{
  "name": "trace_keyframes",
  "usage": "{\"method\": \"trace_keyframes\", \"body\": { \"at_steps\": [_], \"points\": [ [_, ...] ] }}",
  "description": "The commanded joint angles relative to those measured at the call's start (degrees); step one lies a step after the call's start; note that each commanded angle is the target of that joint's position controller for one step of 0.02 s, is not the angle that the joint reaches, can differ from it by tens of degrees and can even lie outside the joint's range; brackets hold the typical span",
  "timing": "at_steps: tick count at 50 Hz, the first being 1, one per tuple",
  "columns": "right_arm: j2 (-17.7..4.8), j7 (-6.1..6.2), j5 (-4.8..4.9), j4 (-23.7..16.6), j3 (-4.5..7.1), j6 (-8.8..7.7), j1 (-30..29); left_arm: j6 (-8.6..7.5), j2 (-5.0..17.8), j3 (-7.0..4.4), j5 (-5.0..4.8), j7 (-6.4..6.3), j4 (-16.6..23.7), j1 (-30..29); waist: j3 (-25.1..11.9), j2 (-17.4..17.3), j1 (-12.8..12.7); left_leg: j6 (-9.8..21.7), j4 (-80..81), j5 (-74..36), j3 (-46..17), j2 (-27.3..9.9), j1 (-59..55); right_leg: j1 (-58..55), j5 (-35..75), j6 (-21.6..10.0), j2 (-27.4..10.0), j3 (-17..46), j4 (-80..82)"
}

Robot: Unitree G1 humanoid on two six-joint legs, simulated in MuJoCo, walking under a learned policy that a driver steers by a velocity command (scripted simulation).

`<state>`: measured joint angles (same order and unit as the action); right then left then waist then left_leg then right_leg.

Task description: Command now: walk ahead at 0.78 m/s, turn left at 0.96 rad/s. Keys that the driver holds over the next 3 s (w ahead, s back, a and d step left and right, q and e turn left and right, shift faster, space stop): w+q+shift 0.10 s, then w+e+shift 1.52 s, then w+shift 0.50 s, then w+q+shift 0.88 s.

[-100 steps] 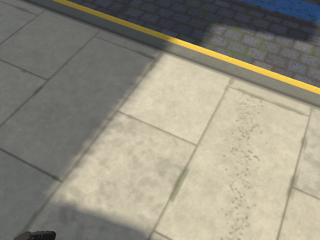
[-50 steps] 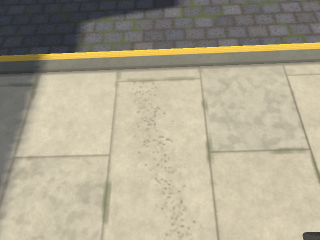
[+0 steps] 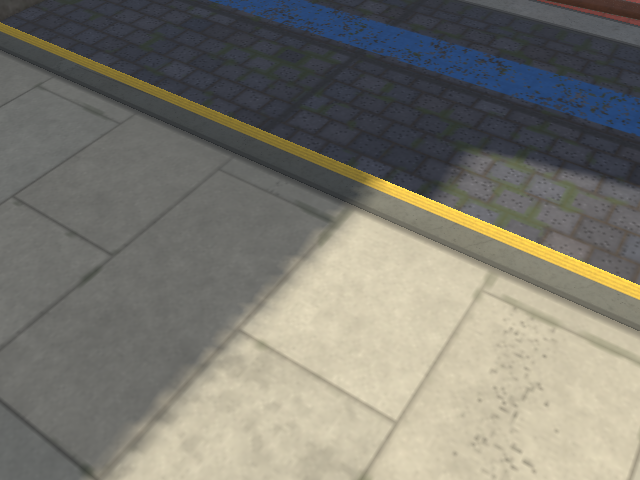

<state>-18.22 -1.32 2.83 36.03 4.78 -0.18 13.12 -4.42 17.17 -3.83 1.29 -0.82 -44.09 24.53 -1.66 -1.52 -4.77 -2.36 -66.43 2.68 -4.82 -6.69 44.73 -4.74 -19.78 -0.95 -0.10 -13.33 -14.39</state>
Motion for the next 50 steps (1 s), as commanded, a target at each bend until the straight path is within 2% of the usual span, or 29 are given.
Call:
{"method": "trace_keyframes", "body": {
  "at_steps": [1,5,7,8,10,11,12,13,14,15,16,17,19,21,24,29,31,33,34,35,36,37,38,39,40,41,44,47,50],
  "points": [
    [-2.1,-1.03,0.06,-6.5,-0.35,-1.42,-9.0,-0.68,7.4,-1.72,0.16,-0.05,1.9,-0.9,13.1,4.7,-0.5,1.7,3.7,-1.4,1.7,-1.4,14.8,-1.7,6.0,-4.8,-17.0,8.0,8.7],
    [0.3,-3.17,0.29,-8.3,-2.08,-2.1,-15.0,0.18,8.0,-1.63,-0.14,0.17,-0.4,0.6,15.7,3.7,-1.3,5.6,12.3,0.4,8.1,-1.3,12.1,-4.6,18.8,-4.0,-16.9,0.1,7.4],
    [1.5,-3.54,0.0,-9.0,-2.73,-2.7,-15.7,0.29,9.5,-1.42,-0.89,0.19,-1.4,1.4,14.1,4.4,0.9,8.5,19.0,4.7,12.1,3.1,-1.5,-0.2,44.4,-5.2,-17.0,-2.4,5.3],
    [0.5,-3.42,-0.16,-9.2,-2.24,-2.69,-14.6,0.28,11.5,-1.63,-1.53,0.13,-2.3,2.5,12.0,6.9,3.1,9.9,19.9,7.8,13.7,6.4,-7.9,-0.8,61.3,-6.5,-18.3,-2.0,2.6],
    [-6.7,-2.49,0.1,-6.7,1.32,-2.06,0.0,0.82,15.1,-1.85,-1.97,0.04,-3.7,1.6,2.6,10.1,13.8,13.5,24.2,13.1,13.2,11.4,-29.3,1.2,80.6,-7.9,-20.3,-0.4,-15.6],
    [-10.6,-1.17,0.34,-2.8,3.69,-1.38,13.1,0.67,14.4,-1.18,-2.41,-0.11,-3.7,-1.3,-2.6,8.2,21.7,15.4,31.3,7.8,9.4,10.5,-49.4,12.1,73.3,-6.7,-17.9,-0.3,-30.9],
    [-15.0,0.24,-0.77,0.5,4.03,-1.1,17.9,-0.11,4.5,1.46,-1.36,0.28,-1.7,2.3,-9.4,-6.8,16.4,16.2,29.5,20.9,-13.0,-3.5,-71.3,35.1,8.1,-4.2,-8.9,2.3,-57.2],
    [-13.2,0.43,-2.64,-1.5,2.87,-2.68,18.6,-2.63,3.7,2.24,-4.88,0.74,-1.0,5.8,-24.3,-8.8,14.4,20.1,43.7,40.0,-41.8,-15.9,-74.6,40.2,-9.4,-4.9,-0.3,20.6,-69.7],
    [-7.9,-0.5,-3.55,-0.4,1.53,-4.22,16.4,-3.34,9.4,0.26,-7.42,0.39,1.9,-5.5,-15.3,-1.4,16.8,15.1,50.9,41.5,-36.8,-13.7,-66.2,44.3,-4.0,-4.9,-1.8,24.2,-70.7],
    [-7.0,-0.8,-3.26,1.2,1.22,-5.0,13.7,-3.43,6.7,0.59,-7.73,0.17,3.9,-8.1,-4.4,-2.8,13.8,14.5,52.9,36.1,-29.3,-13.6,-56.0,47.4,0.5,-4.5,-3.5,22.8,-68.5],
    [-5.3,-0.84,-2.96,1.9,0.87,-5.62,9.6,-2.95,4.8,0.84,-6.13,-0.18,3.2,-7.9,0.4,0.9,10.4,13.2,53.3,29.8,-22.5,-12.0,-48.0,46.0,4.5,-3.9,-6.8,22.6,-65.6],
    [-1.9,-0.92,-3.73,2.2,0.11,-6.16,6.2,-1.66,4.3,0.42,-5.1,-0.06,1.7,-4.8,3.0,-0.8,7.0,11.4,53.0,23.5,-13.9,-9.1,-41.4,42.4,9.0,-3.3,-9.1,22.7,-63.5],
    [1.8,-0.87,-3.86,3.5,-0.26,-7.1,3.8,1.11,2.4,0.15,-5.43,0.9,-1.1,0.4,3.6,-3.3,4.0,8.2,54.3,12.8,-3.7,-6.2,-35.6,38.2,12.9,-2.1,-11.6,22.4,-62.9],
    [1.3,-0.55,-3.17,5.0,-0.06,-7.5,3.2,2.82,1.5,-0.12,-5.23,1.28,-1.5,-0.6,6.4,-1.8,3.1,5.6,56.1,5.4,4.1,-4.9,-33.7,41.4,14.4,-1.1,-11.8,21.9,-63.0],
    [0.9,0.23,-4.15,6.0,-0.11,-7.99,3.4,2.89,0.8,0.27,-4.89,1.44,1.1,-7.7,11.5,-2.9,4.1,3.7,59.4,-3.9,13.2,-1.1,-31.5,45.4,22.2,-0.7,-9.7,19.6,-55.4],
    [-2.9,2.74,-4.0,6.9,0.11,-7.35,6.5,0.9,1.4,0.59,-4.19,3.74,5.1,-16.5,13.4,1.0,5.8,0.5,59.8,-25.5,20.5,-1.8,-41.9,47.2,29.9,-3.1,-4.3,9.8,-36.1],
    [-6.4,4.1,-4.27,6.9,0.59,-6.19,7.3,0.49,2.2,0.18,-4.42,4.86,6.9,-17.4,9.9,-0.8,4.6,-0.8,53.4,-49.9,21.7,-2.8,-46.7,40.8,28.1,-4.9,-0.2,3.3,-30.3],
    [-11.0,5.34,-3.33,6.1,1.76,-4.72,4.9,1.93,5.0,-1.22,-5.15,4.93,6.8,-9.7,3.7,-6.8,-1.4,-0.3,41.8,-72.0,21.5,-5.6,-50.4,30.4,22.9,-6.4,2.9,0.9,-30.9],
    [-12.5,5.11,-2.58,4.8,2.28,-4.32,0.6,3.37,8.7,-2.87,-5.07,4.38,4.8,0.6,-0.6,-8.5,-7.4,0.9,31.1,-77.7,20.4,-6.8,-48.1,19.7,18.6,-8.2,3.6,2.3,-32.7],
    [-12.0,4.03,-2.0,2.8,2.19,-4.84,-5.5,4.94,13.6,-5.24,-4.34,3.3,0.6,16.6,-5.8,-6.7,-14.9,2.4,13.5,-72.1,17.7,-6.0,-39.5,2.1,17.2,-11.2,2.2,7.9,-31.2],
    [-4.5,1.83,-0.76,2.1,0.17,-6.04,-11.5,5.61,11.4,-4.56,-4.22,2.26,-2.9,23.3,-1.7,6.9,-17.6,2.6,-16.0,-15.1,18.5,5.6,-27.6,-4.9,24.4,-14.0,-0.5,12.9,-20.7],
    [7.5,0.23,-2.1,-1.4,-3.12,-8.56,-6.7,4.2,8.5,-2.54,-1.35,3.21,-2.8,16.4,2.7,25.7,-5.1,2.8,-35.6,31.9,8.1,14.4,-5.1,-8.8,26.7,-17.7,1.0,26.0,-24.5],
    [6.7,-0.37,-1.17,-5.0,-4.25,-10.46,0.6,1.82,5.9,-1.15,0.03,3.4,1.9,7.6,-7.3,23.7,2.0,4.8,-39.2,32.1,-3.4,14.4,5.9,-11.7,-1.9,-27.0,-9.2,54.5,-11.4],
    [0.2,-0.69,-0.76,-5.8,-3.31,-11.52,-3.9,0.87,3.7,-1.25,-0.98,3.74,4.3,5.8,-5.0,9.1,0.6,8.2,-32.4,26.1,-4.8,11.8,5.2,-6.6,-14.9,-24.6,-11.3,61.1,-0.5],
    [-1.0,-0.45,-0.95,-6.4,-2.65,-11.33,-5.9,-0.15,4.2,-1.25,-1.58,4.11,5.3,1.8,1.1,-4.1,4.6,8.8,-23.3,20.0,-4.4,9.1,2.7,3.7,-19.8,-21.3,-11.3,60.3,3.1],
    [-0.2,-0.01,-2.0,-5.8,-2.89,-10.51,-4.2,-1.11,5.3,-1.39,-1.85,4.05,6.7,-2.7,3.8,-7.3,8.1,7.2,-17.5,16.7,-5.4,7.0,-0.8,12.1,-17.8,-21.2,-10.1,59.1,2.9],
    [-3.4,1.84,-3.1,-4.8,-1.84,-8.0,-3.7,-1.51,4.8,-1.15,-2.07,2.11,8.3,-7.0,6.4,-5.4,9.3,1.7,-4.0,13.3,-4.9,3.4,-8.3,24.7,-4.8,-19.6,-3.3,46.9,3.2],
    [0.5,2.62,-4.43,-9.2,-3.19,-7.39,-15.8,-0.73,3.4,-0.88,-3.5,-0.1,6.6,-4.2,8.6,-0.2,3.5,-1.8,17.4,1.5,-0.2,4.9,-14.6,31.6,6.5,-16.9,2.5,36.2,1.8],
    [1.9,2.04,-2.37,-11.3,-2.87,-7.51,-20.4,0.57,5.1,-1.72,-3.96,-0.48,4.9,-1.8,4.7,4.9,-0.8,-3.7,32.5,-7.2,2.0,9.5,-25.0,31.3,4.1,-13.0,3.9,35.9,-1.3]
  ]
}}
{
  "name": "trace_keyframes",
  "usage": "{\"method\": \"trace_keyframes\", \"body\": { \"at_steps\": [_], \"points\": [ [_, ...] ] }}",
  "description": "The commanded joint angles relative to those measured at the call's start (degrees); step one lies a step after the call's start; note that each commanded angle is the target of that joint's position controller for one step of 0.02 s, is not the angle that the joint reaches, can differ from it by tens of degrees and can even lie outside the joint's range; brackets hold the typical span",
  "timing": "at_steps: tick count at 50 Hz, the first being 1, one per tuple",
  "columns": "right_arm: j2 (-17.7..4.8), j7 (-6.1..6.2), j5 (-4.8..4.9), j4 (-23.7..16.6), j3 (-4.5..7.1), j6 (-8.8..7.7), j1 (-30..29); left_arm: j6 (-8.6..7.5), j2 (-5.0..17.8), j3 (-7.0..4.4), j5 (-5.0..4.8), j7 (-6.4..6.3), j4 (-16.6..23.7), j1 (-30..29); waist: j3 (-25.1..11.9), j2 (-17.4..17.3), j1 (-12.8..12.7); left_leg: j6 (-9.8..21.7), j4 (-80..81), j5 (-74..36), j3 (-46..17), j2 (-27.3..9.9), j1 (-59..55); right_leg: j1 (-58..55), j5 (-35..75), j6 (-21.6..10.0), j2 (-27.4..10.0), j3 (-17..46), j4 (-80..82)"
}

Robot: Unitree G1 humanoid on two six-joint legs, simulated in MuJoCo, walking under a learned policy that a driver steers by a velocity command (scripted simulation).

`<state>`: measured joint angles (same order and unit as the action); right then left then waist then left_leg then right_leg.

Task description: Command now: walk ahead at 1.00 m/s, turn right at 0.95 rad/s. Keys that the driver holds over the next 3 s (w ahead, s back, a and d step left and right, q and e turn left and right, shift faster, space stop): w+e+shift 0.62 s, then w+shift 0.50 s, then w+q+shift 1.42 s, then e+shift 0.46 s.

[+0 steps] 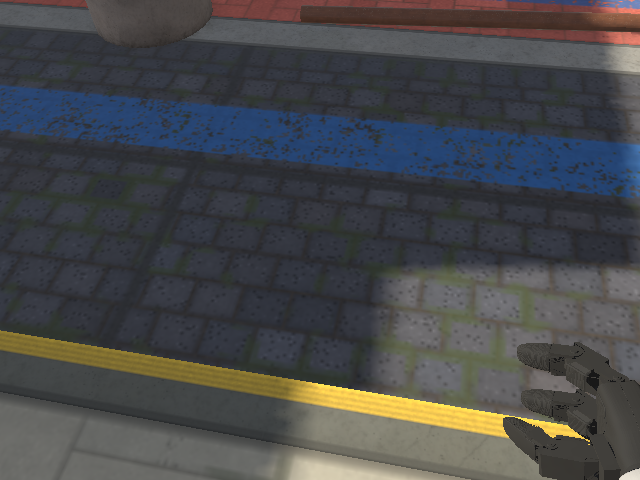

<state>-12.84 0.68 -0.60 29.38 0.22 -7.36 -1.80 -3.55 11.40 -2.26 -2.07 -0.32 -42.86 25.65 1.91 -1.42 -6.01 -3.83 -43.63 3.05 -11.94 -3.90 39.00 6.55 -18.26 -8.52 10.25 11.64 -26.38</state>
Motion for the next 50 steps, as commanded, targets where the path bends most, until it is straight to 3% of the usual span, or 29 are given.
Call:
{"method": "trace_keyframes", "body": {
  "at_steps": [1,4,5,6,7,8,9,10,11,12,15,19,23,25,27,29,30,31,32,33,34,35,37,39,40,41,43,46,50],
  "points": [
    [-5.0,-0.06,2.02,-4.5,2.53,-0.44,-4.9,-0.11,10.7,-3.37,-0.85,-1.06,3.2,-2.4,-0.1,6.1,0.4,-2.6,12.3,-7.9,7.7,7.1,-20.5,16.8,0.9,-4.8,-7.0,12.9,8.9],
    [-9.5,-0.23,3.75,-3.5,5.01,-1.45,-0.8,0.43,10.0,-3.82,-0.96,-1.4,3.0,-3.4,-2.4,9.3,3.7,-0.7,17.0,-3.2,5.4,6.1,-22.9,5.4,8.9,-2.3,-9.6,16.3,-0.1],
    [-11.7,-0.29,3.88,-1.5,6.46,-1.8,7.8,0.77,10.3,-3.86,-0.26,-1.04,3.7,-5.2,-7.4,9.6,9.0,1.1,16.1,-0.7,6.0,5.3,-30.8,3.7,18.1,-0.4,-8.9,14.6,-9.3],
    [-13.3,-0.05,3.83,0.9,7.19,-1.55,21.5,0.81,8.2,-2.87,1.38,-0.31,5.8,-8.2,-16.7,8.4,15.9,3.4,10.6,5.8,2.4,-0.3,-48.6,11.0,18.9,1.8,-7.9,10.7,-26.1],
    [-17.1,0.03,2.3,2.9,7.33,-0.95,30.8,0.54,-0.1,-0.54,2.48,0.12,8.3,-4.6,-24.1,-10.1,14.4,7.0,15.5,25.7,-18.4,-10.9,-65.5,26.0,-15.0,2.8,-2.8,5.6,-46.3],
    [-18.7,-1.48,0.09,2.6,7.39,-1.25,26.3,-0.17,1.9,0.35,-3.28,0.1,10.6,3.0,-24.7,-32.3,8.2,15.3,28.1,48.1,-51.1,-22.1,-67.6,42.3,-13.2,3.9,-5.5,1.6,-58.9],
    [-11.0,-1.29,0.23,0.3,6.29,-0.61,20.6,0.58,7.3,-0.48,-3.17,-0.55,8.2,-1.1,-14.8,-18.4,10.6,14.6,29.4,53.4,-44.2,-18.9,-60.3,45.9,-5.4,4.9,-10.1,-0.5,-62.4],
    [-8.8,-0.85,0.54,1.3,5.71,0.22,20.1,0.87,9.9,-1.02,-1.16,-0.26,8.9,-7.5,-8.3,-8.8,11.9,12.7,28.1,40.9,-31.1,-15.9,-52.9,45.2,-1.5,5.3,-11.2,-3.2,-61.6],
    [-9.5,-0.79,0.15,2.8,5.82,0.62,20.4,0.98,9.6,-1.29,0.24,-0.07,9.6,-10.9,-5.6,-0.1,11.3,11.5,27.4,29.2,-22.3,-13.4,-46.9,42.4,0.0,5.3,-13.2,-3.8,-59.2],
    [-9.1,-0.74,-0.1,4.5,5.62,0.67,20.0,0.99,9.4,-1.54,0.67,0.38,10.9,-13.4,-2.1,1.0,10.3,11.3,27.6,21.1,-15.4,-11.4,-41.8,41.1,1.7,5.1,-15.2,-3.3,-55.5],
    [-5.6,-1.24,0.94,8.9,4.52,0.13,20.1,2.39,7.2,-1.17,-1.01,1.45,12.4,-14.3,0.4,-3.4,8.0,10.6,29.3,10.8,-3.5,-9.4,-37.0,40.6,1.2,4.5,-19.0,-4.4,-51.6],
    [-8.8,-0.86,0.28,11.6,4.94,0.27,19.1,2.51,7.0,-0.38,-0.43,2.2,13.9,-17.2,4.5,-1.5,6.6,10.8,32.9,0.8,7.3,-9.8,-34.6,45.0,9.9,5.8,-20.2,-5.3,-45.6],
    [-11.6,-0.22,-0.07,14.1,4.87,0.28,22.3,1.1,8.0,-0.23,-0.08,3.88,16.0,-27.2,8.9,2.7,10.3,7.8,36.2,-5.5,18.2,-7.1,-34.9,41.3,22.7,4.6,-17.7,-12.5,-27.0],
    [-14.5,-0.02,-0.23,15.8,5.17,0.25,24.4,0.03,7.9,-0.41,-0.42,5.14,16.6,-29.2,8.1,1.4,10.1,6.1,35.9,-18.4,22.5,-6.6,-36.2,32.4,24.6,2.9,-14.2,-17.6,-19.6],
    [-18.3,1.0,-0.48,15.1,5.97,0.84,21.9,0.01,12.4,-2.78,-1.06,5.25,14.3,-20.6,1.1,-5.5,3.5,4.8,25.8,-54.6,25.6,-7.8,-40.1,20.6,21.9,0.2,-9.3,-20.7,-24.1],
    [-20.2,0.88,0.57,10.8,6.51,1.26,14.0,1.52,19.5,-6.76,-1.02,4.18,8.2,2.9,-9.1,-7.4,-10.1,6.1,-3.9,-74.3,23.9,-9.3,-26.3,-9.9,14.0,-3.5,-5.4,-20.8,-29.5],
    [-18.0,0.35,2.09,9.5,6.08,0.26,9.3,2.34,22.1,-8.21,-1.06,3.1,4.2,15.5,-10.0,0.4,-15.9,4.7,-30.9,-35.4,23.1,-2.4,-12.5,-26.4,17.1,-7.1,-8.7,-14.2,-20.4],
    [-7.7,-0.75,1.42,8.2,3.19,-2.02,17.2,1.97,21.7,-6.8,-0.37,2.83,5.5,7.2,-7.7,21.7,-4.3,3.7,-53.5,27.9,17.5,7.5,4.9,-30.9,14.8,-13.1,-14.0,1.8,-12.5],
    [-7.8,-1.6,2.42,5.3,1.92,-4.03,21.8,0.45,19.2,-4.83,0.49,3.17,9.6,1.0,-17.5,21.8,2.2,5.9,-52.2,30.4,4.4,6.5,12.3,-29.9,-3.3,-20.8,-23.2,29.4,-0.2],
    [-12.8,-1.32,3.94,4.0,2.82,-4.53,14.1,-0.54,15.7,-4.51,0.81,3.19,10.5,0.0,-12.7,8.8,0.5,7.5,-43.7,23.3,3.4,4.7,9.3,-20.2,-9.8,-17.8,-24.2,33.9,10.2],
    [-12.9,-0.86,4.07,4.3,3.09,-4.0,12.3,-1.49,14.6,-4.01,1.37,3.56,9.8,-3.8,-4.2,-2.0,4.5,7.6,-36.0,19.0,3.6,3.0,6.4,-7.6,-10.0,-15.5,-24.0,32.3,12.7],
    [-11.7,-0.44,3.32,6.0,2.92,-2.53,14.9,-2.65,13.1,-3.55,2.01,3.72,9.7,-7.6,-2.9,-3.6,7.7,6.5,-31.6,18.2,2.3,0.5,1.5,0.8,-8.3,-15.2,-23.6,29.9,10.6],
    [-11.5,-1.05,2.14,8.7,3.04,0.43,18.8,-2.74,10.4,-2.37,2.56,2.77,9.8,-12.0,0.3,-2.7,10.9,4.5,-21.8,20.4,3.3,-2.5,-5.1,12.7,-5.0,-12.5,-19.2,18.7,7.4],
    [-10.4,-1.65,0.15,7.4,2.85,0.75,12.1,-2.88,10.7,-2.38,1.68,0.87,7.8,-10.8,3.9,-1.6,8.8,3.9,-8.7,0.3,5.7,-2.9,-8.5,22.2,0.6,-8.9,-13.1,6.8,4.8],
    [-7.6,-2.47,-1.51,6.2,1.94,0.29,8.8,-2.39,10.0,-2.2,0.89,-0.72,6.2,-9.8,4.5,1.2,7.7,3.7,-1.4,-11.4,8.4,-2.0,-12.4,26.6,0.7,-7.7,-10.2,1.9,3.3],
    [-5.8,-3.46,-2.02,6.3,1.31,-0.01,8.5,-2.28,9.9,-2.0,1.32,-1.46,5.6,-9.0,2.9,1.9,6.7,4.1,2.7,-22.3,10.1,-0.7,-17.9,29.4,-0.9,-6.5,-8.6,-1.2,1.9],
    [-5.5,-4.66,-0.65,5.8,1.05,-0.32,6.8,-2.38,11.8,-2.54,0.78,-1.39,3.5,-5.3,0.7,2.4,3.8,4.7,7.3,-31.1,11.8,1.5,-23.2,28.7,-4.8,-4.8,-9.1,-2.1,1.2],
    [-7.1,-4.54,0.83,2.1,1.41,-0.37,-1.6,-1.97,10.7,-2.44,-0.47,-0.78,0.7,-0.4,4.4,3.1,0.2,6.1,14.3,-23.8,9.2,0.2,-14.4,16.3,-6.1,-3.8,-12.4,2.0,-3.5],
    [-10.3,-3.74,2.11,4.5,3.32,0.16,5.3,0.37,11.1,-2.71,0.99,-1.48,-0.4,-0.2,4.1,3.4,3.7,6.0,19.2,-13.3,8.3,-3.9,-7.0,-4.6,14.8,-3.1,-17.1,4.8,-14.5]
  ]
}}
Over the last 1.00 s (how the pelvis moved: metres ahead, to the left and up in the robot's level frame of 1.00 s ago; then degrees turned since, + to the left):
0.80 0.11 0.00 -24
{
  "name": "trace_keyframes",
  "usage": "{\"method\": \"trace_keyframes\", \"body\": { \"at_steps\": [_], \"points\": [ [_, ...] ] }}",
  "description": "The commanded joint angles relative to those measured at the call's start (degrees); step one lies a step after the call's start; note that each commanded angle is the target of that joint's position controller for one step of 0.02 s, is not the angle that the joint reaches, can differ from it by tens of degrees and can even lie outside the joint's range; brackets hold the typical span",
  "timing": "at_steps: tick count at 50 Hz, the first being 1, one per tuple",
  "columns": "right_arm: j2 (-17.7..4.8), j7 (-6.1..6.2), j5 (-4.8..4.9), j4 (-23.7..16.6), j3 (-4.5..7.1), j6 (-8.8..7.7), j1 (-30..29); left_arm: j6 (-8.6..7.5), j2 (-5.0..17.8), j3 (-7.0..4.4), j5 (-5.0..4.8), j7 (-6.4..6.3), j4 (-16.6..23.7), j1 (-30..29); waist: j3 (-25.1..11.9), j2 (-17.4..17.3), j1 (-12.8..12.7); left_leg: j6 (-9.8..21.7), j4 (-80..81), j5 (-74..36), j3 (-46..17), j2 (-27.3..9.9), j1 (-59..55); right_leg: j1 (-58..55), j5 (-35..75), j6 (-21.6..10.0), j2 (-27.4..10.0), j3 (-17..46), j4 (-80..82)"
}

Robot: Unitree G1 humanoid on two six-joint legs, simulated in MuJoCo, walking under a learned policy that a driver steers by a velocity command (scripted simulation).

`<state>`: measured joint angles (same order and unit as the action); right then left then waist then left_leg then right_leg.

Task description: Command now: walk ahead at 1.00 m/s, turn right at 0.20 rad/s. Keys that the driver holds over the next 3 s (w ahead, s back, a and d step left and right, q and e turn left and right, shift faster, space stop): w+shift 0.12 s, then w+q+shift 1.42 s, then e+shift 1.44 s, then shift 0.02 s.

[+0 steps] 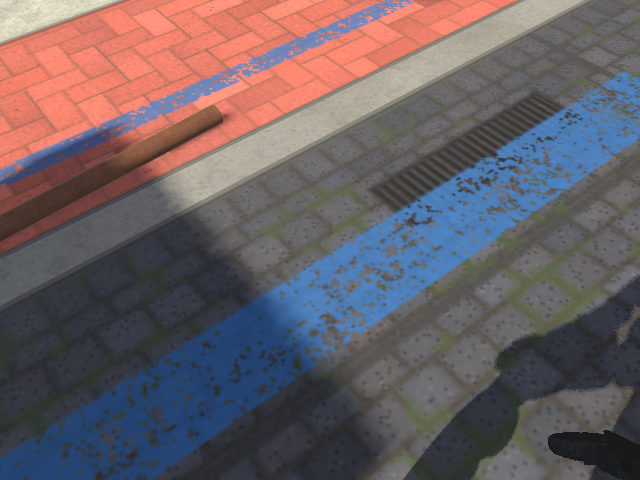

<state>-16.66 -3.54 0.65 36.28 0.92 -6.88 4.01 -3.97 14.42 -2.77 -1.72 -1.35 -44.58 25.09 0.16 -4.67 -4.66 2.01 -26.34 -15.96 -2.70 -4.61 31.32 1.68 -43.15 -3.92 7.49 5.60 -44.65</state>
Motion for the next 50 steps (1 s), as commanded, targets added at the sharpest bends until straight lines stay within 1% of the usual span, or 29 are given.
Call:
{"method": "trace_keyframes", "body": {
  "at_steps": [1,2,3,4,5,6,8,11,14,19,21,22,23,24,25,26,27,29,31,38,40,43,44,45,46,47,48,49,50],
  "points": [
    [-8.4,0.74,0.85,0.0,3.86,-0.38,8.2,1.09,9.1,-2.3,1.1,0.34,1.3,-1.3,1.0,6.4,6.7,0.5,0.3,11.3,1.5,-1.2,-8.5,-0.2,51.4,-7.3,-13.8,9.5,-5.2],
    [-9.8,1.04,0.49,3.3,5.16,-0.37,20.4,0.17,8.9,-2.07,1.68,1.6,1.5,-4.8,-5.6,3.9,14.1,2.6,-0.3,8.4,3.7,0.5,-26.1,6.5,61.6,-6.0,-10.3,6.7,-19.7],
    [-9.8,0.67,-0.29,7.3,4.48,-0.05,32.7,-1.07,2.8,-0.71,0.7,2.32,1.2,-5.5,-10.4,-0.6,17.4,5.7,-10.6,12.3,-2.8,-4.7,-47.4,28.6,31.4,-4.3,-5.8,5.7,-48.5],
    [-10.0,0.05,-1.5,6.8,4.16,-0.2,34.3,-2.59,-2.7,1.69,-1.18,1.91,1.5,5.2,-16.8,-17.2,11.3,13.2,-13.0,20.9,-23.3,-13.5,-59.3,47.2,3.6,-2.7,0.6,8.0,-65.4],
    [-13.3,0.63,-0.07,8.0,5.71,0.04,33.3,-3.6,1.5,1.79,-4.49,1.69,4.3,3.1,-16.8,-18.5,12.0,19.3,5.9,55.4,-46.0,-20.5,-61.9,59.0,11.6,-1.5,-2.8,5.4,-59.1],
    [-3.7,1.86,-1.26,6.4,3.72,0.04,28.2,-3.64,7.4,0.5,-3.67,1.0,5.9,-11.1,-8.7,-2.1,14.5,15.0,12.4,60.3,-44.0,-18.8,-53.3,59.7,20.9,-3.1,-8.3,4.7,-49.1],
    [-4.4,1.55,-1.95,5.8,2.64,-1.28,18.4,-3.44,5.9,0.44,0.34,0.41,7.5,-16.6,2.2,7.2,7.5,15.3,13.1,48.2,-41.6,-15.4,-30.8,51.2,27.9,-1.1,-12.1,4.3,-37.0],
    [-3.3,2.02,-0.83,6.6,1.98,-0.63,15.5,-2.51,3.7,0.87,1.68,0.93,8.0,-16.0,8.0,2.2,2.1,14.1,16.2,34.0,-25.5,-7.3,-14.9,43.0,28.3,2.8,-15.0,2.7,-20.4],
    [-4.6,3.62,0.68,7.7,2.77,-0.4,19.2,-3.73,1.9,2.27,3.02,2.28,11.2,-26.2,8.1,3.4,5.6,11.9,18.7,19.1,-13.2,-1.6,-10.5,33.2,43.7,4.7,-11.9,-2.6,0.4],
    [-4.4,4.36,2.1,10.3,3.04,0.75,26.9,-4.84,4.7,0.52,0.63,3.14,13.6,-32.0,4.3,1.7,6.8,8.7,16.4,10.9,-12.9,-2.5,-21.3,18.5,53.2,4.3,-6.7,-2.6,17.4],
    [-6.5,4.32,1.14,10.4,3.66,1.93,26.4,-4.85,8.6,-1.61,0.27,2.33,12.3,-24.0,-2.8,-1.9,1.0,6.1,2.6,-8.8,-11.9,-1.5,-26.0,8.6,45.3,2.3,-4.6,-4.2,16.4],
    [-7.9,4.14,-0.03,9.0,3.95,2.58,23.0,-4.47,10.4,-2.61,-0.13,1.63,10.3,-13.3,-8.6,-4.1,-5.7,3.9,-10.7,-10.5,-10.9,-0.2,-20.0,-4.1,42.0,1.1,-7.7,-2.9,12.7],
    [-4.8,4.03,-2.05,6.1,2.91,2.5,20.0,-3.53,14.0,-3.55,0.34,0.52,7.6,2.0,-19.3,0.3,-11.4,2.6,-30.0,1.4,-9.3,2.9,-8.2,-23.3,29.5,-1.1,-18.1,7.5,8.2],
    [5.5,3.58,1.26,4.8,0.13,1.6,32.0,-3.57,17.6,-3.78,1.83,1.78,6.2,2.5,-31.2,25.9,-2.2,0.7,-51.5,44.5,-8.1,7.9,9.0,-39.1,10.3,-11.2,-33.6,40.0,18.1],
    [0.2,4.3,3.71,4.8,0.85,1.79,27.1,-3.38,11.7,-3.06,1.62,1.85,6.4,1.5,-25.5,24.5,-4.9,1.3,-56.9,42.5,-7.3,4.5,16.5,-35.4,-0.1,-9.2,-31.2,44.2,25.9],
    [-2.9,4.69,3.72,3.2,1.81,1.91,19.5,-3.17,8.3,-2.38,1.26,1.39,5.8,-2.0,-14.1,19.1,-5.6,1.7,-57.1,38.3,-4.9,2.3,21.1,-27.6,6.6,-6.8,-29.1,33.3,26.5],
    [-3.5,4.71,2.28,1.9,2.05,2.02,13.6,-2.9,7.3,-2.04,1.66,1.38,4.8,-4.5,-6.7,9.5,-4.6,1.9,-55.0,35.3,-3.4,0.1,19.2,-17.3,19.8,-5.5,-26.9,24.4,27.5],
    [-1.5,3.48,1.68,0.7,2.45,3.17,13.0,-3.12,3.9,-1.27,3.56,1.46,3.1,-9.3,-1.5,9.2,1.1,1.9,-51.5,33.0,-4.2,-3.7,13.1,-3.5,30.8,-5.9,-24.4,14.0,29.6],
    [1.0,2.66,2.75,-0.5,2.15,5.3,13.1,-3.23,2.2,-1.08,2.41,1.86,1.7,-12.5,1.4,10.2,4.3,1.8,-49.4,34.7,-3.9,-6.1,12.6,2.3,33.0,-5.1,-24.1,6.3,32.4],
    [-0.9,-0.01,0.87,-4.8,1.35,5.19,2.4,-3.92,11.5,-2.95,1.73,0.66,1.0,-14.7,7.9,4.0,5.0,1.9,-24.3,9.4,4.1,-4.0,5.0,8.9,46.1,-1.6,-19.6,-16.3,38.8],
    [-4.0,-0.81,0.94,-5.5,2.35,4.76,0.3,-3.28,14.2,-3.42,1.59,0.78,0.5,-12.1,7.2,4.6,5.2,3.7,-18.6,9.5,9.1,0.6,0.7,2.1,66.5,-0.1,-19.5,-18.8,35.3],
    [-11.0,-0.51,2.15,-2.6,5.84,5.76,15.6,-0.83,19.5,-4.76,0.99,0.56,2.0,-11.9,-3.2,11.1,15.3,7.3,-20.5,22.0,13.7,8.3,-19.0,-2.1,104.4,0.1,-21.8,-18.9,9.3],
    [-14.9,0.33,1.9,1.6,8.11,6.6,29.8,-0.87,18.7,-4.46,1.01,0.57,3.0,-14.4,-9.0,8.7,22.5,10.0,-17.0,20.0,9.8,8.5,-39.4,8.6,99.2,1.2,-20.2,-17.7,-9.8],
    [-16.2,1.4,2.6,4.3,7.89,7.37,31.3,-2.0,8.4,-1.54,2.11,1.1,2.9,-13.2,-4.5,-6.7,18.7,12.7,-14.9,21.8,-2.5,3.2,-46.6,25.3,29.1,4.0,-9.7,-15.9,-36.4],
    [-19.2,1.18,0.86,-0.6,7.05,5.72,23.3,-4.71,3.5,0.74,1.02,1.84,8.4,-4.8,-16.4,-21.4,7.2,26.0,0.2,40.7,-39.3,-7.5,-58.8,44.2,8.6,4.3,-1.8,-3.6,-52.3],
    [-14.3,1.09,0.3,-2.8,6.63,4.59,22.9,-6.85,11.5,-0.17,0.19,2.27,9.9,-11.7,-17.9,-9.2,12.2,23.6,11.8,57.9,-50.0,-10.3,-57.1,47.8,16.7,1.6,-5.4,3.8,-47.6],
    [-12.9,1.01,-0.25,-2.1,6.3,3.24,22.3,-7.41,12.0,-0.35,-1.15,2.02,11.3,-17.7,-8.8,-0.9,11.4,20.8,14.8,57.5,-48.4,-9.5,-48.0,48.2,20.4,0.7,-6.8,2.8,-42.0],
    [-11.7,0.62,-0.39,-1.9,5.89,2.18,18.8,-7.24,10.3,0.0,0.06,1.3,10.7,-18.6,-3.9,9.6,7.7,18.4,14.3,50.5,-43.8,-7.7,-37.4,43.5,23.5,0.9,-9.1,3.2,-35.9],
    [-11.2,0.77,-0.86,-2.5,5.67,1.48,15.2,-6.63,9.6,0.01,1.18,1.08,10.1,-16.3,-2.8,8.4,4.5,18.9,12.2,43.3,-39.5,-5.9,-29.9,39.1,24.7,1.9,-10.4,4.5,-32.1]
  ]
}}
Over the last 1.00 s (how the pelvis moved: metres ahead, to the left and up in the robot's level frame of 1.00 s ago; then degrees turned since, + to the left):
0.79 -0.23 -0.07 -48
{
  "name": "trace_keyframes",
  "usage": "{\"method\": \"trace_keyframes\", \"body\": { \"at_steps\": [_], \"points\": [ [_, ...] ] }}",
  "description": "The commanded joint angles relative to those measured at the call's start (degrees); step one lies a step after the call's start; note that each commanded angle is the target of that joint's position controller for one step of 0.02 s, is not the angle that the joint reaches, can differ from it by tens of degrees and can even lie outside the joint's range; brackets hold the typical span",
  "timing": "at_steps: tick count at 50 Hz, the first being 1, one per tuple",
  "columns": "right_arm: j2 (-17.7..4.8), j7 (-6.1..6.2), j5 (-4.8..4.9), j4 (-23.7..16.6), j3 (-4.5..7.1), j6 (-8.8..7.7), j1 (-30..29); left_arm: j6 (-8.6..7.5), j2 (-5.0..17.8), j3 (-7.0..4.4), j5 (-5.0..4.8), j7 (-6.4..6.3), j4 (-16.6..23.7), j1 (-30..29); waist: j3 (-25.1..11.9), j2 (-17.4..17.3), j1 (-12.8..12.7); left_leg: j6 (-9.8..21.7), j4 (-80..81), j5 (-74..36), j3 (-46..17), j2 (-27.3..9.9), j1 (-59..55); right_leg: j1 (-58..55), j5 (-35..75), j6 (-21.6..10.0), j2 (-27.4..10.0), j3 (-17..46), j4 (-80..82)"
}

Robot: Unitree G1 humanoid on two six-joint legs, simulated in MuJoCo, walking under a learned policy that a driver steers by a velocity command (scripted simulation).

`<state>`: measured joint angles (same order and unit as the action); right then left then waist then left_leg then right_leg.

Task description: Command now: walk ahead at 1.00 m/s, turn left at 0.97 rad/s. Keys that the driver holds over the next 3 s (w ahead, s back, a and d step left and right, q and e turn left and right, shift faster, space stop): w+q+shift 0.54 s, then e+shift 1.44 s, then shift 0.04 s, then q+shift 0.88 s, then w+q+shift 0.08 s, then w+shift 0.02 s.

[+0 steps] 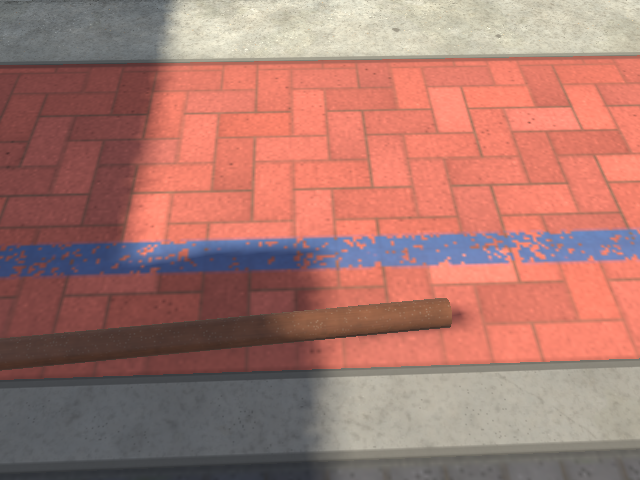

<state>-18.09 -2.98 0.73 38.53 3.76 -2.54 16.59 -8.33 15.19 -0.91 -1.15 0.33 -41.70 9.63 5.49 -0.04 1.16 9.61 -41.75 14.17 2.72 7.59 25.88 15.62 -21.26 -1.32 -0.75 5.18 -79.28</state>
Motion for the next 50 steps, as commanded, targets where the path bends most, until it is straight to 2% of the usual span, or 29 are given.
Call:
{"method": "trace_keyframes", "body": {
  "at_steps": [1,3,7,12,14,15,16,17,18,19,20,21,25,30,33,34,35,36,38,39,40,41,42,43,44,46,47,49,50],
  "points": [
    [-8.4,0.58,-1.13,-5.3,2.36,-2.99,0.4,-1.2,9.3,-2.18,1.12,-0.41,6.4,0.8,-6.4,3.0,-3.0,11.1,27.6,8.7,-40.1,-15.3,-18.5,21.6,3.2,0.5,-3.1,5.5,5.4],
    [-6.2,1.47,0.25,-4.5,1.54,-2.73,0.0,0.25,8.6,-2.35,1.74,-0.46,6.6,-0.4,-3.2,2.4,-3.9,10.3,28.8,3.3,-32.7,-12.6,-11.8,19.2,2.7,2.5,-4.1,4.2,14.2],
    [-6.6,3.83,1.23,-2.7,1.81,-1.82,1.3,0.49,3.1,-0.68,2.51,0.23,11.6,-13.9,1.2,0.1,0.9,6.1,28.8,-2.3,-21.9,-6.1,0.8,10.1,22.5,5.6,-0.5,-1.5,39.0],
    [-6.7,4.51,2.25,-0.4,2.7,-1.5,5.0,0.04,7.6,-3.06,-0.86,0.37,13.5,-16.1,-1.5,-5.0,2.8,1.6,23.0,5.4,-28.1,-8.6,-7.7,2.5,28.0,6.1,0.7,2.7,50.5],
    [-6.3,4.53,1.52,0.0,2.89,-0.73,4.6,-0.21,10.4,-4.89,-1.43,0.17,11.9,-8.8,-5.3,-6.9,-1.5,-0.1,14.4,-5.8,-29.0,-9.9,-13.5,-3.0,20.6,4.7,0.7,1.9,49.3],
    [-5.5,3.99,0.43,-0.8,2.39,-0.45,2.9,0.0,11.9,-6.25,-1.78,-0.24,9.9,2.3,-11.6,-6.8,-8.1,-2.4,1.8,-14.8,-26.3,-7.6,-12.6,-14.0,16.7,3.6,-0.1,0.6,47.5],
    [-0.6,3.28,-1.4,-2.6,0.49,-0.36,2.0,0.69,13.6,-6.56,-1.22,-0.98,7.8,16.6,-22.7,-2.2,-13.6,-4.2,-18.9,-8.0,-22.5,-5.5,-1.6,-34.7,5.0,1.9,-7.9,8.1,41.7],
    [6.3,2.8,2.95,-5.4,-1.62,-1.13,15.2,0.7,19.6,-6.82,2.38,0.09,7.0,17.1,-31.0,29.1,-3.8,-6.4,-39.8,21.1,-17.7,0.3,16.1,-47.7,-19.2,-8.3,-23.7,47.0,59.3],
    [0.5,3.49,5.03,-4.2,-1.56,-0.67,12.1,1.06,14.5,-6.19,1.97,0.59,8.2,12.2,-24.3,26.1,-5.1,-6.6,-45.9,13.2,-14.0,-6.5,24.6,-41.9,-38.0,-9.1,-24.3,54.6,65.3],
    [-4.3,3.65,3.26,-4.7,-0.54,-0.25,3.6,1.58,9.8,-5.28,1.19,0.12,8.9,8.9,-15.0,16.2,-7.5,-6.9,-46.3,8.5,-10.9,-7.9,25.8,-33.2,-30.3,-7.2,-21.0,43.3,65.5],
    [-5.1,3.6,1.52,-5.1,-0.12,0.07,-0.3,2.17,8.8,-4.82,1.61,-0.05,7.7,7.8,-10.7,5.9,-6.9,-6.8,-44.3,5.8,-9.6,-10.2,23.1,-25.8,-17.5,-5.9,-18.6,32.9,64.5],
    [-4.6,3.28,0.29,-6.1,0.07,0.08,-3.8,2.41,8.3,-4.64,1.91,-0.08,6.2,7.3,-6.6,2.2,-6.1,-6.4,-40.6,4.3,-9.5,-12.2,20.8,-19.2,-7.3,-5.2,-15.7,24.3,64.1],
    [-1.0,2.0,2.35,-7.8,-0.33,1.81,-4.7,1.46,4.0,-3.5,0.75,0.06,1.9,6.3,-2.4,5.6,-2.3,-5.5,-36.1,2.8,-9.4,-16.7,20.3,-11.8,5.3,-4.9,-13.4,9.2,67.0],
    [1.6,1.37,0.42,-9.7,-1.78,0.74,-10.5,1.58,6.9,-3.38,2.47,0.17,-0.8,7.8,3.7,0.7,-1.3,-7.5,-21.5,-8.7,-7.9,-12.1,19.3,-5.7,35.6,-7.1,-12.1,-2.8,68.5],
    [2.5,-0.74,-0.5,-12.2,-2.66,-1.58,-20.6,2.53,10.0,-3.19,0.06,-0.23,-4.0,13.4,4.3,-1.7,-4.4,-6.9,-0.6,-15.7,1.0,-8.2,8.7,-5.4,45.2,-7.0,-10.9,-6.2,71.3],
    [1.9,-1.21,-0.18,-13.5,-2.41,-2.26,-23.2,3.24,10.6,-3.1,-0.64,-0.13,-5.5,16.8,3.1,-0.8,-5.4,-6.3,3.7,-13.9,2.4,-6.8,7.1,-10.3,50.9,-7.0,-10.4,-5.3,69.6],
    [-0.7,-1.12,-0.33,-14.4,-1.29,-2.56,-24.7,4.08,6.8,-1.53,-0.61,0.03,-7.7,22.6,-3.9,-0.5,-6.3,-4.3,3.1,-9.7,3.7,-4.9,1.3,-17.4,71.8,-4.4,-9.3,-3.9,61.4],
    [-1.3,-1.17,-1.07,-14.0,-0.77,-3.15,-22.0,5.08,9.8,-1.56,-0.8,-0.27,-10.1,25.4,-9.7,4.6,-4.7,-4.2,8.4,-9.5,2.6,-3.5,-8.8,-18.6,78.2,-3.2,-9.6,-2.5,52.2],
    [-4.1,-0.38,-1.28,-8.3,1.18,-1.99,-8.7,5.11,12.2,-1.73,-0.84,-0.16,-10.9,21.6,-19.3,7.5,2.3,-3.6,19.7,-32.7,-5.1,-8.8,-39.6,-3.1,63.9,-0.4,-8.2,0.9,35.6],
    [-5.7,0.54,-1.02,-4.7,1.68,-0.28,-2.3,4.55,7.5,-0.51,0.81,0.87,-9.8,20.0,-24.9,-2.7,3.3,0.8,14.2,-48.1,-15.1,-21.1,-63.4,20.3,1.1,2.6,-3.9,1.8,20.5],
    [-6.0,2.83,-1.46,-4.9,1.99,1.56,0.7,3.8,9.3,-1.32,0.39,1.13,-7.2,15.4,-28.6,-2.4,6.0,3.9,7.1,-65.2,-17.7,-31.2,-64.8,26.9,-15.3,3.1,-2.1,6.1,12.2],
    [-6.1,3.83,-1.98,-5.3,1.91,2.86,-0.8,4.27,11.0,-2.86,-1.85,0.88,-4.6,11.4,-28.3,-1.1,6.1,5.3,9.8,-57.6,-17.3,-32.9,-60.5,31.2,-15.1,4.6,-3.2,5.9,8.2],
    [-5.1,4.55,-1.25,-5.4,1.88,3.54,-6.6,5.5,9.4,-3.03,-2.99,0.17,-2.5,9.2,-25.4,-2.1,2.9,2.9,13.9,-42.7,-14.7,-29.9,-53.8,32.0,-12.6,5.1,-6.5,1.8,12.6],
    [-1.3,4.86,-0.66,-5.4,0.92,3.65,-12.6,7.35,6.8,-2.9,-3.38,-0.68,-2.3,10.2,-20.6,-5.5,-0.4,0.7,16.7,-33.3,-10.5,-26.6,-45.2,29.3,-13.4,6.2,-7.4,-1.7,16.3],
    [0.3,4.61,-0.36,-6.0,0.32,3.65,-19.3,9.53,4.2,-2.72,-2.89,-1.13,-3.1,14.6,-17.7,-9.2,-5.1,-0.8,19.1,-28.4,-5.3,-24.3,-33.6,22.1,-14.4,7.6,-7.4,-4.8,17.4],
    [-2.9,2.82,-0.29,-8.0,1.34,3.57,-32.9,12.92,0.5,-2.4,-1.16,-1.06,-4.0,25.2,-14.7,-13.4,-14.9,-3.2,22.5,-21.4,4.2,-20.7,-14.9,4.6,-11.9,8.8,-6.2,-9.7,23.8],
    [-5.3,1.58,-0.18,-9.3,2.56,3.11,-37.9,13.58,2.4,-3.05,0.63,-0.77,-6.0,33.2,-16.5,-12.3,-18.9,-3.0,19.3,-20.7,6.2,-19.9,-10.5,-5.0,-0.9,8.3,-3.8,-13.6,20.7],
    [-0.9,0.31,0.85,-11.6,1.74,1.76,-47.1,14.24,4.9,-5.4,1.35,-0.5,-11.2,44.8,-15.1,-8.8,-24.9,-5.2,7.7,-11.4,9.3,-17.4,-1.4,-16.3,13.1,4.7,-3.8,-12.5,24.8],
    [3.9,0.16,0.53,-15.8,0.38,2.0,-57.1,13.47,5.5,-6.3,2.37,-0.8,-14.9,50.7,-5.4,1.0,-29.8,-7.8,-4.7,1.0,9.1,-12.0,4.8,-12.3,12.0,0.1,0.8,-6.1,34.2]
  ]
}}
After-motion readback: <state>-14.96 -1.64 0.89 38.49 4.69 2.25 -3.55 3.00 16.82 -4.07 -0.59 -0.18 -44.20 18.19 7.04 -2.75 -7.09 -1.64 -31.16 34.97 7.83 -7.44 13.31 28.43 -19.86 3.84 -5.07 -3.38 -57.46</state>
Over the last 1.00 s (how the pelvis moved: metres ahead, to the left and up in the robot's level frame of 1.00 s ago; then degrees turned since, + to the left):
0.90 0.24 -0.07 41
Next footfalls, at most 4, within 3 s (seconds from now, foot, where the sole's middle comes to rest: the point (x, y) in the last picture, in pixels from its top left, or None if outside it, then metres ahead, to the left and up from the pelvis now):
0.32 right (403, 436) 0.53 -0.16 -0.74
0.66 left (207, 376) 0.66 0.25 -0.71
0.96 right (328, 309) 0.80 -0.01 -0.68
1.18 left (226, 318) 0.78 0.22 -0.68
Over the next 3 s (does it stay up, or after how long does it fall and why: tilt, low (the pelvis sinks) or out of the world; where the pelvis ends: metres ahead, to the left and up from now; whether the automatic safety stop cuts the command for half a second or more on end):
stays up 1.09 0.28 0.03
